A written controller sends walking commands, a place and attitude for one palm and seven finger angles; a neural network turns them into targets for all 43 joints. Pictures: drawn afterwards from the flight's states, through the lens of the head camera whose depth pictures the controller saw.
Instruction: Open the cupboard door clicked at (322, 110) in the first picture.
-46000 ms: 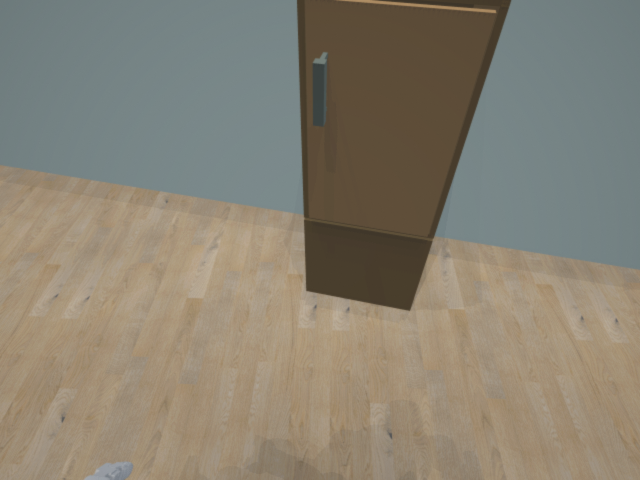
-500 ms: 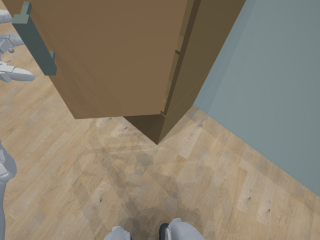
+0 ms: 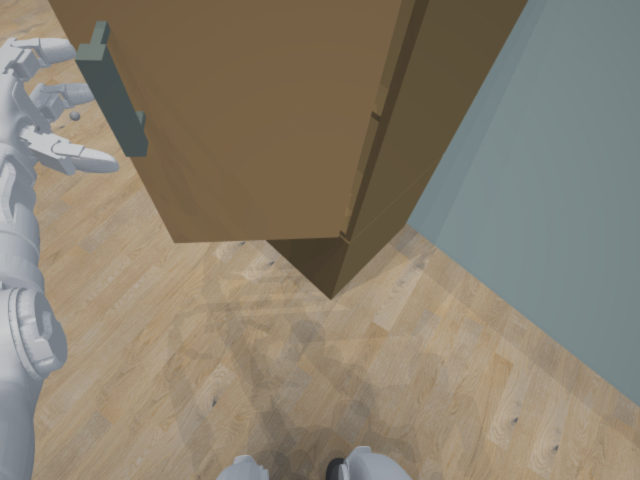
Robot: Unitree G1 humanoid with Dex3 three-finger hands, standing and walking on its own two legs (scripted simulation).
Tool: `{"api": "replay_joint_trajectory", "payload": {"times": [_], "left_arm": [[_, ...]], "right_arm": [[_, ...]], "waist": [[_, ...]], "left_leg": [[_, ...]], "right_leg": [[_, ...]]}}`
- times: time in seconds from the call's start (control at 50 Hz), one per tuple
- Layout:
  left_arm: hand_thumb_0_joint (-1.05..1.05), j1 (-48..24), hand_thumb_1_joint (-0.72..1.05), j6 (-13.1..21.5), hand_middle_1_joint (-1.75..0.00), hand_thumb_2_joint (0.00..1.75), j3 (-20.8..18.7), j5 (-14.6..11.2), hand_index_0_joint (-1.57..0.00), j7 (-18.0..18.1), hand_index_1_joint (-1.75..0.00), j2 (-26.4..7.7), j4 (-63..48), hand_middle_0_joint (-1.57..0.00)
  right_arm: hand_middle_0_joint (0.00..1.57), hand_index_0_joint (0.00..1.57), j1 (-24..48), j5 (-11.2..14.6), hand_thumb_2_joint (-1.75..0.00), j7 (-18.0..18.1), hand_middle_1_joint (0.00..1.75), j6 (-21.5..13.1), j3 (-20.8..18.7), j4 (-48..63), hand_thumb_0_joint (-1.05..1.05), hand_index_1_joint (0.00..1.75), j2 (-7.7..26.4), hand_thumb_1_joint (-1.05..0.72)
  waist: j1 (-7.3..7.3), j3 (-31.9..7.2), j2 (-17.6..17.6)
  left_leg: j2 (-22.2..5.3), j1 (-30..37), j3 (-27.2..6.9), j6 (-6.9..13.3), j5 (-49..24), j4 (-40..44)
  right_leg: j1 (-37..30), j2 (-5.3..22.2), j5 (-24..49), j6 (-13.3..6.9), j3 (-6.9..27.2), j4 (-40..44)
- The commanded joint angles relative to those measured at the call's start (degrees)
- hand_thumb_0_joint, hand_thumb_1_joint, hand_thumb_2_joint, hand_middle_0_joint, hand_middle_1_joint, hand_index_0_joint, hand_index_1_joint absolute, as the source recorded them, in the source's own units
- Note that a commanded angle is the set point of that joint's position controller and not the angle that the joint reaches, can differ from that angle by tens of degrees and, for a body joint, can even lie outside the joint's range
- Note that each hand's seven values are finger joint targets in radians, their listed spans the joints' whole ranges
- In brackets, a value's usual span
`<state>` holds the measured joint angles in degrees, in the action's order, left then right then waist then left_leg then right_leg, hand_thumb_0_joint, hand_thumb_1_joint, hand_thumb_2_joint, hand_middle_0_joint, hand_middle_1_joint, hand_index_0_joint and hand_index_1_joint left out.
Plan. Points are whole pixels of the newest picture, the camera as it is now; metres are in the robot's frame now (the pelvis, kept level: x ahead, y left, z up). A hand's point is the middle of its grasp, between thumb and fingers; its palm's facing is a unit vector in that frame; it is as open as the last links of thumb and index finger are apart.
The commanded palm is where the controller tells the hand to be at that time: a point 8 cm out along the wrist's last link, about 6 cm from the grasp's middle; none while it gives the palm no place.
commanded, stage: slide the fingers in behind the handle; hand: left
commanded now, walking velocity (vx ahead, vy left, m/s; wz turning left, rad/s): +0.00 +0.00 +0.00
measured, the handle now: (120, 93) +0.55 +0.21 +0.12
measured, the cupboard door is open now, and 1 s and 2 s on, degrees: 48 48 48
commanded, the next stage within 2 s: move the hooked fingers beside the handle in 0.82 s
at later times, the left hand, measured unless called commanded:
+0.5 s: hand (82, 117) +0.50 +0.24 +0.12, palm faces +0.08 -1.00 -0.03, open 14.9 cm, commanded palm +0.49 +0.23 +0.11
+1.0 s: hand (85, 117) +0.50 +0.24 +0.12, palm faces +0.09 -1.00 -0.03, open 15.1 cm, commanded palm +0.50 +0.23 +0.11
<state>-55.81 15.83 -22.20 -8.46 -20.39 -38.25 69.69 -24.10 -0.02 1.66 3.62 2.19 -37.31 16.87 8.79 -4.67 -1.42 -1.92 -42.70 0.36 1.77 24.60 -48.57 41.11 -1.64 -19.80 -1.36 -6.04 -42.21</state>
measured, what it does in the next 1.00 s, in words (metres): stands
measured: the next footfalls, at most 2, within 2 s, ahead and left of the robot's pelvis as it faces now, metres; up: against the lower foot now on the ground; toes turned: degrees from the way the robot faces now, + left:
none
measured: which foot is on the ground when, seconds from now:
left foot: down 0.00-1.00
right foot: down 0.00-1.00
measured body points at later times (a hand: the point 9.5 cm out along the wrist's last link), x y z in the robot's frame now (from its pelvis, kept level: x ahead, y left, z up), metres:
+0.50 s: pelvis +0.00 +0.00 +0.00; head +0.12 +0.03 +0.43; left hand +0.49 +0.29 +0.13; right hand +0.00 -0.27 -0.12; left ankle -0.02 +0.09 -0.70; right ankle +0.00 -0.11 -0.70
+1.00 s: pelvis +0.00 +0.00 +0.00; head +0.12 +0.02 +0.43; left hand +0.49 +0.29 +0.13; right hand +0.01 -0.27 -0.12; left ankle -0.02 +0.09 -0.70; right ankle +0.00 -0.11 -0.70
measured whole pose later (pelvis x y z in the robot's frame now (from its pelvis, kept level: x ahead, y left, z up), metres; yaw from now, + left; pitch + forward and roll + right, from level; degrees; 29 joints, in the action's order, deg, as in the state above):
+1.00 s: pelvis +0.00 +0.00 +0.00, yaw +4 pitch +19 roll -3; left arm -61.2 16.9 -13.0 -10.8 -13.8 -32.8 71.4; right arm -22.9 -0.9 0.2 -1.1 1.8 -41.9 15.9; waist 7.0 -4.4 -1.7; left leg 0.1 -44.6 -3.0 1.4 24.2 -49.9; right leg 41.9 -0.3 -21.2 -1.4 -7.9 -44.2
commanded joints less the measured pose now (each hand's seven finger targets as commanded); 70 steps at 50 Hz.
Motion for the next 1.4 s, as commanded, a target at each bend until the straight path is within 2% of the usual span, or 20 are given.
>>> {"api": "replay_joint_trajectory", "payload": {"times": [0.0,0.02,0.1,0.16,0.24,0.3,0.36,0.48,0.52,0.54,0.56,0.72,0.76,0.9,0.96,1.06,1.12,1.24,1.3,1.38], "left_arm": [[0.00,-31.1,-0.50,4.6,-1.20,0.30,2.9,-0.8,-0.30,-2.8,-1.20,-6.1,-14.4,-0.30],[0.00,-31.3,-0.50,4.5,-1.20,0.30,3.7,-0.5,-0.30,-2.7,-1.20,-5.4,-13.6,-0.30],[0.00,-32.3,-0.50,4.8,-1.20,0.30,6.8,-0.6,-0.30,-2.3,-1.20,-1.1,-15.5,-0.30],[0.00,-34.1,-0.50,4.3,-1.20,0.30,8.3,-0.7,-0.30,-1.6,-1.20,0.8,-14.6,-0.30],[0.00,-35.2,-0.50,4.3,-1.20,0.30,8.5,-0.6,-0.30,-1.1,-1.20,1.8,-14.8,-0.30],[0.00,-35.2,-0.50,4.6,-1.20,0.30,12.3,-0.8,-0.30,-1.1,-1.20,6.7,-15.5,-0.30],[0.00,-36.2,-0.50,4.3,-1.20,0.30,13.3,-0.6,-0.30,-0.3,-1.20,8.3,-14.3,-0.30],[0.00,-37.0,-0.50,5.4,-1.20,0.30,15.6,-1.2,-0.30,0.4,-1.20,11.8,-18.0,-0.30],[0.00,-36.1,-0.50,5.4,-1.20,0.30,12.7,-0.9,-0.30,0.6,-1.20,8.0,-16.6,-0.30],[0.00,-35.5,-0.50,5.0,-1.20,0.30,14.3,-1.0,-0.30,0.4,-1.20,10.1,-15.7,-0.30],[0.00,-36.1,-0.50,5.1,-1.20,0.30,13.2,-0.9,-0.30,0.5,-1.20,8.8,-15.6,-0.30],[0.00,-37.8,-0.50,5.5,-1.20,0.30,16.0,-0.4,-0.30,1.0,-1.20,12.0,-15.2,-0.30],[0.00,-37.8,-0.50,5.1,-1.20,0.30,15.6,-0.2,-0.30,1.3,-1.20,11.4,-13.5,-0.30],[0.00,-38.6,-0.50,5.2,-1.20,0.30,14.7,-0.5,-0.30,0.6,-1.20,10.2,-13.9,-0.30],[0.00,-39.3,-0.50,4.6,-1.20,0.30,14.8,-0.4,-0.30,0.4,-1.20,9.9,-13.0,-0.30],[0.00,-38.2,-0.50,4.1,-1.20,0.30,11.1,0.0,-0.30,0.2,-1.20,4.5,-11.5,-0.30],[0.00,-37.4,-0.50,4.7,-1.20,0.30,11.4,-0.2,-0.30,-0.6,-1.20,5.1,-13.8,-0.30],[0.00,-34.4,-0.50,4.0,-1.20,0.30,8.7,-0.5,-0.30,-1.2,-1.20,1.9,-11.3,-0.30],[0.00,-34.8,-0.50,4.3,-1.20,0.30,7.0,-0.4,-0.30,-1.4,-1.20,-1.1,-13.4,-0.30],[0.00,-32.8,-0.50,4.4,-1.20,0.30,6.8,-0.9,-0.30,-1.9,-1.20,-0.5,-14.0,-0.30]], "right_arm": [[0.20,0.20,-10.2,0.0,-0.90,0.5,0.30,-1.1,-3.7,0.9,0.00,0.30,10.5,-0.90],[0.20,0.20,-10.0,0.0,-0.90,0.6,0.30,-1.2,-3.6,0.8,0.00,0.30,10.5,-0.90],[0.20,0.20,-10.0,-0.2,-0.90,0.4,0.30,-1.9,-3.8,0.2,0.00,0.30,10.0,-0.90],[0.20,0.20,-10.0,-0.3,-0.90,0.2,0.30,-2.2,-3.8,-0.3,0.00,0.30,10.0,-0.90],[0.20,0.20,-10.2,-0.5,-0.90,0.0,0.30,-2.8,-3.8,-1.0,0.00,0.30,9.9,-0.90],[0.20,0.20,-10.0,-0.6,-0.90,-0.3,0.30,-3.2,-4.0,-1.5,0.00,0.30,9.5,-0.90],[0.20,0.20,-10.0,-0.7,-0.90,-0.6,0.30,-3.6,-4.1,-2.0,0.00,0.30,9.6,-0.90],[0.20,0.20,-10.3,-0.9,-0.90,-1.1,0.30,-4.4,-4.5,-2.7,0.00,0.30,9.2,-0.90],[0.20,0.20,-10.3,-0.8,-0.90,-1.2,0.30,-4.2,-4.5,-3.1,0.00,0.30,9.6,-0.90],[0.20,0.20,-9.9,-0.7,-0.90,-1.3,0.30,-4.2,-4.3,-2.8,0.00,0.30,9.3,-0.90],[0.20,0.20,-9.9,-0.7,-0.90,-1.2,0.30,-4.2,-4.3,-2.9,0.00,0.30,9.5,-0.90],[0.20,0.20,-9.1,-0.7,-0.90,-1.3,0.30,-4.9,-4.1,-2.9,0.00,0.30,9.2,-0.90],[0.20,0.20,-9.4,-0.7,-0.90,-1.2,0.30,-5.0,-4.1,-3.0,0.00,0.30,9.5,-0.90],[0.20,0.20,-9.5,-0.7,-0.90,-1.0,0.30,-5.4,-4.0,-3.2,0.00,0.30,9.5,-0.90],[0.20,0.20,-9.6,-0.6,-0.90,-0.9,0.30,-5.4,-3.9,-3.3,0.00,0.30,9.7,-0.90],[0.20,0.20,-10.1,-0.5,-0.90,-0.6,0.30,-5.2,-3.6,-2.9,0.00,0.30,10.0,-0.90],[0.20,0.20,-10.3,-0.6,-0.90,-0.8,0.30,-5.1,-3.9,-2.8,0.00,0.30,9.7,-0.90],[0.20,0.20,-10.3,-0.3,-0.90,-0.6,0.30,-4.4,-3.6,-2.0,0.00,0.30,10.1,-0.90],[0.20,0.20,-10.3,-0.2,-0.90,-0.4,0.30,-4.2,-3.5,-1.6,0.00,0.30,10.1,-0.90],[0.20,0.20,-10.7,-0.3,-0.90,-0.3,0.30,-3.9,-3.5,-1.2,0.00,0.30,9.9,-0.90]], "waist": [[4.42,-25.6,-10.0],[4.68,-24.6,-9.1],[4.57,-26.4,-13.8],[5.75,-24.6,-10.5],[5.66,-26.3,-11.0],[5.85,-26.4,-12.8],[6.37,-24.3,-11.7],[6.42,-28.1,-12.6],[5.64,-28.3,-11.4],[5.91,-27.4,-10.2],[5.93,-26.2,-9.3],[6.44,-25.1,-12.6],[6.92,-23.9,-9.3],[6.53,-26.8,-11.3],[7.23,-25.0,-9.8],[6.49,-25.7,-9.6],[5.62,-28.7,-13.2],[5.49,-24.9,-8.2],[4.59,-27.1,-11.8],[4.74,-26.1,-10.5]], "left_leg": [[-0.5,25.3,-5.3,-0.6,-31.5,3.1],[-0.4,24.4,-5.4,-0.5,-30.8,3.1],[-0.8,29.1,-6.4,-1.6,-35.1,2.7],[-0.7,27.2,-6.6,-1.2,-31.6,3.1],[-0.5,27.8,-6.8,-1.3,-32.5,2.7],[-0.8,30.5,-7.4,-1.9,-35.8,2.3],[-0.7,29.2,-7.8,-2.0,-32.6,2.8],[-0.8,33.5,-8.5,-2.6,-39.7,2.0],[-0.7,32.3,-8.3,-2.6,-39.1,2.0],[-0.4,30.9,-7.8,-2.2,-37.1,2.2],[-0.5,29.9,-7.9,-2.1,-35.5,2.4],[-0.2,30.6,-8.1,-2.4,-34.4,2.2],[-0.1,28.5,-8.2,-2.0,-31.5,2.6],[0.2,29.4,-8.0,-1.9,-33.0,1.9],[0.2,27.5,-7.7,-1.5,-30.6,2.2],[0.5,25.1,-7.1,-1.0,-29.0,2.2],[0.2,29.0,-7.4,-1.8,-34.7,1.4],[0.4,23.8,-6.5,-0.8,-29.2,2.4],[0.4,25.0,-6.2,-1.0,-31.2,2.4],[0.1,25.6,-6.1,-1.0,-34.3,2.2]], "right_leg": [[-4.0,-1.8,20.0,0.1,3.4,2.5],[-3.9,-1.7,19.8,0.1,3.4,2.6],[-0.5,-1.6,18.5,-0.1,2.9,2.2],[-0.4,-1.7,17.5,0.1,2.7,2.5],[-0.7,-1.6,18.3,0.0,2.6,2.1],[1.5,-1.6,17.8,-0.1,2.3,2.0],[2.6,-1.6,15.7,-0.2,2.0,2.2],[2.1,-1.7,18.4,-0.3,1.7,1.6],[0.9,-1.8,19.0,-0.3,1.9,1.6],[0.5,-1.8,19.1,-0.2,2.0,1.8],[0.3,-1.7,18.6,-0.2,1.9,1.8],[3.1,-1.6,16.5,-0.3,1.9,1.5],[2.6,-1.6,15.8,-0.3,1.8,1.6],[1.9,-1.5,17.1,-0.3,2.2,1.2],[2.0,-1.5,16.8,-0.2,2.2,1.5],[0.1,-1.4,17.4,-0.3,2.7,1.3],[0.8,-1.5,18.5,-0.3,2.6,1.0],[-1.4,-1.8,18.2,-0.1,2.7,1.7],[-2.3,-1.6,19.1,-0.3,3.0,1.4],[-2.4,-1.9,20.4,-0.2,2.8,1.6]]}}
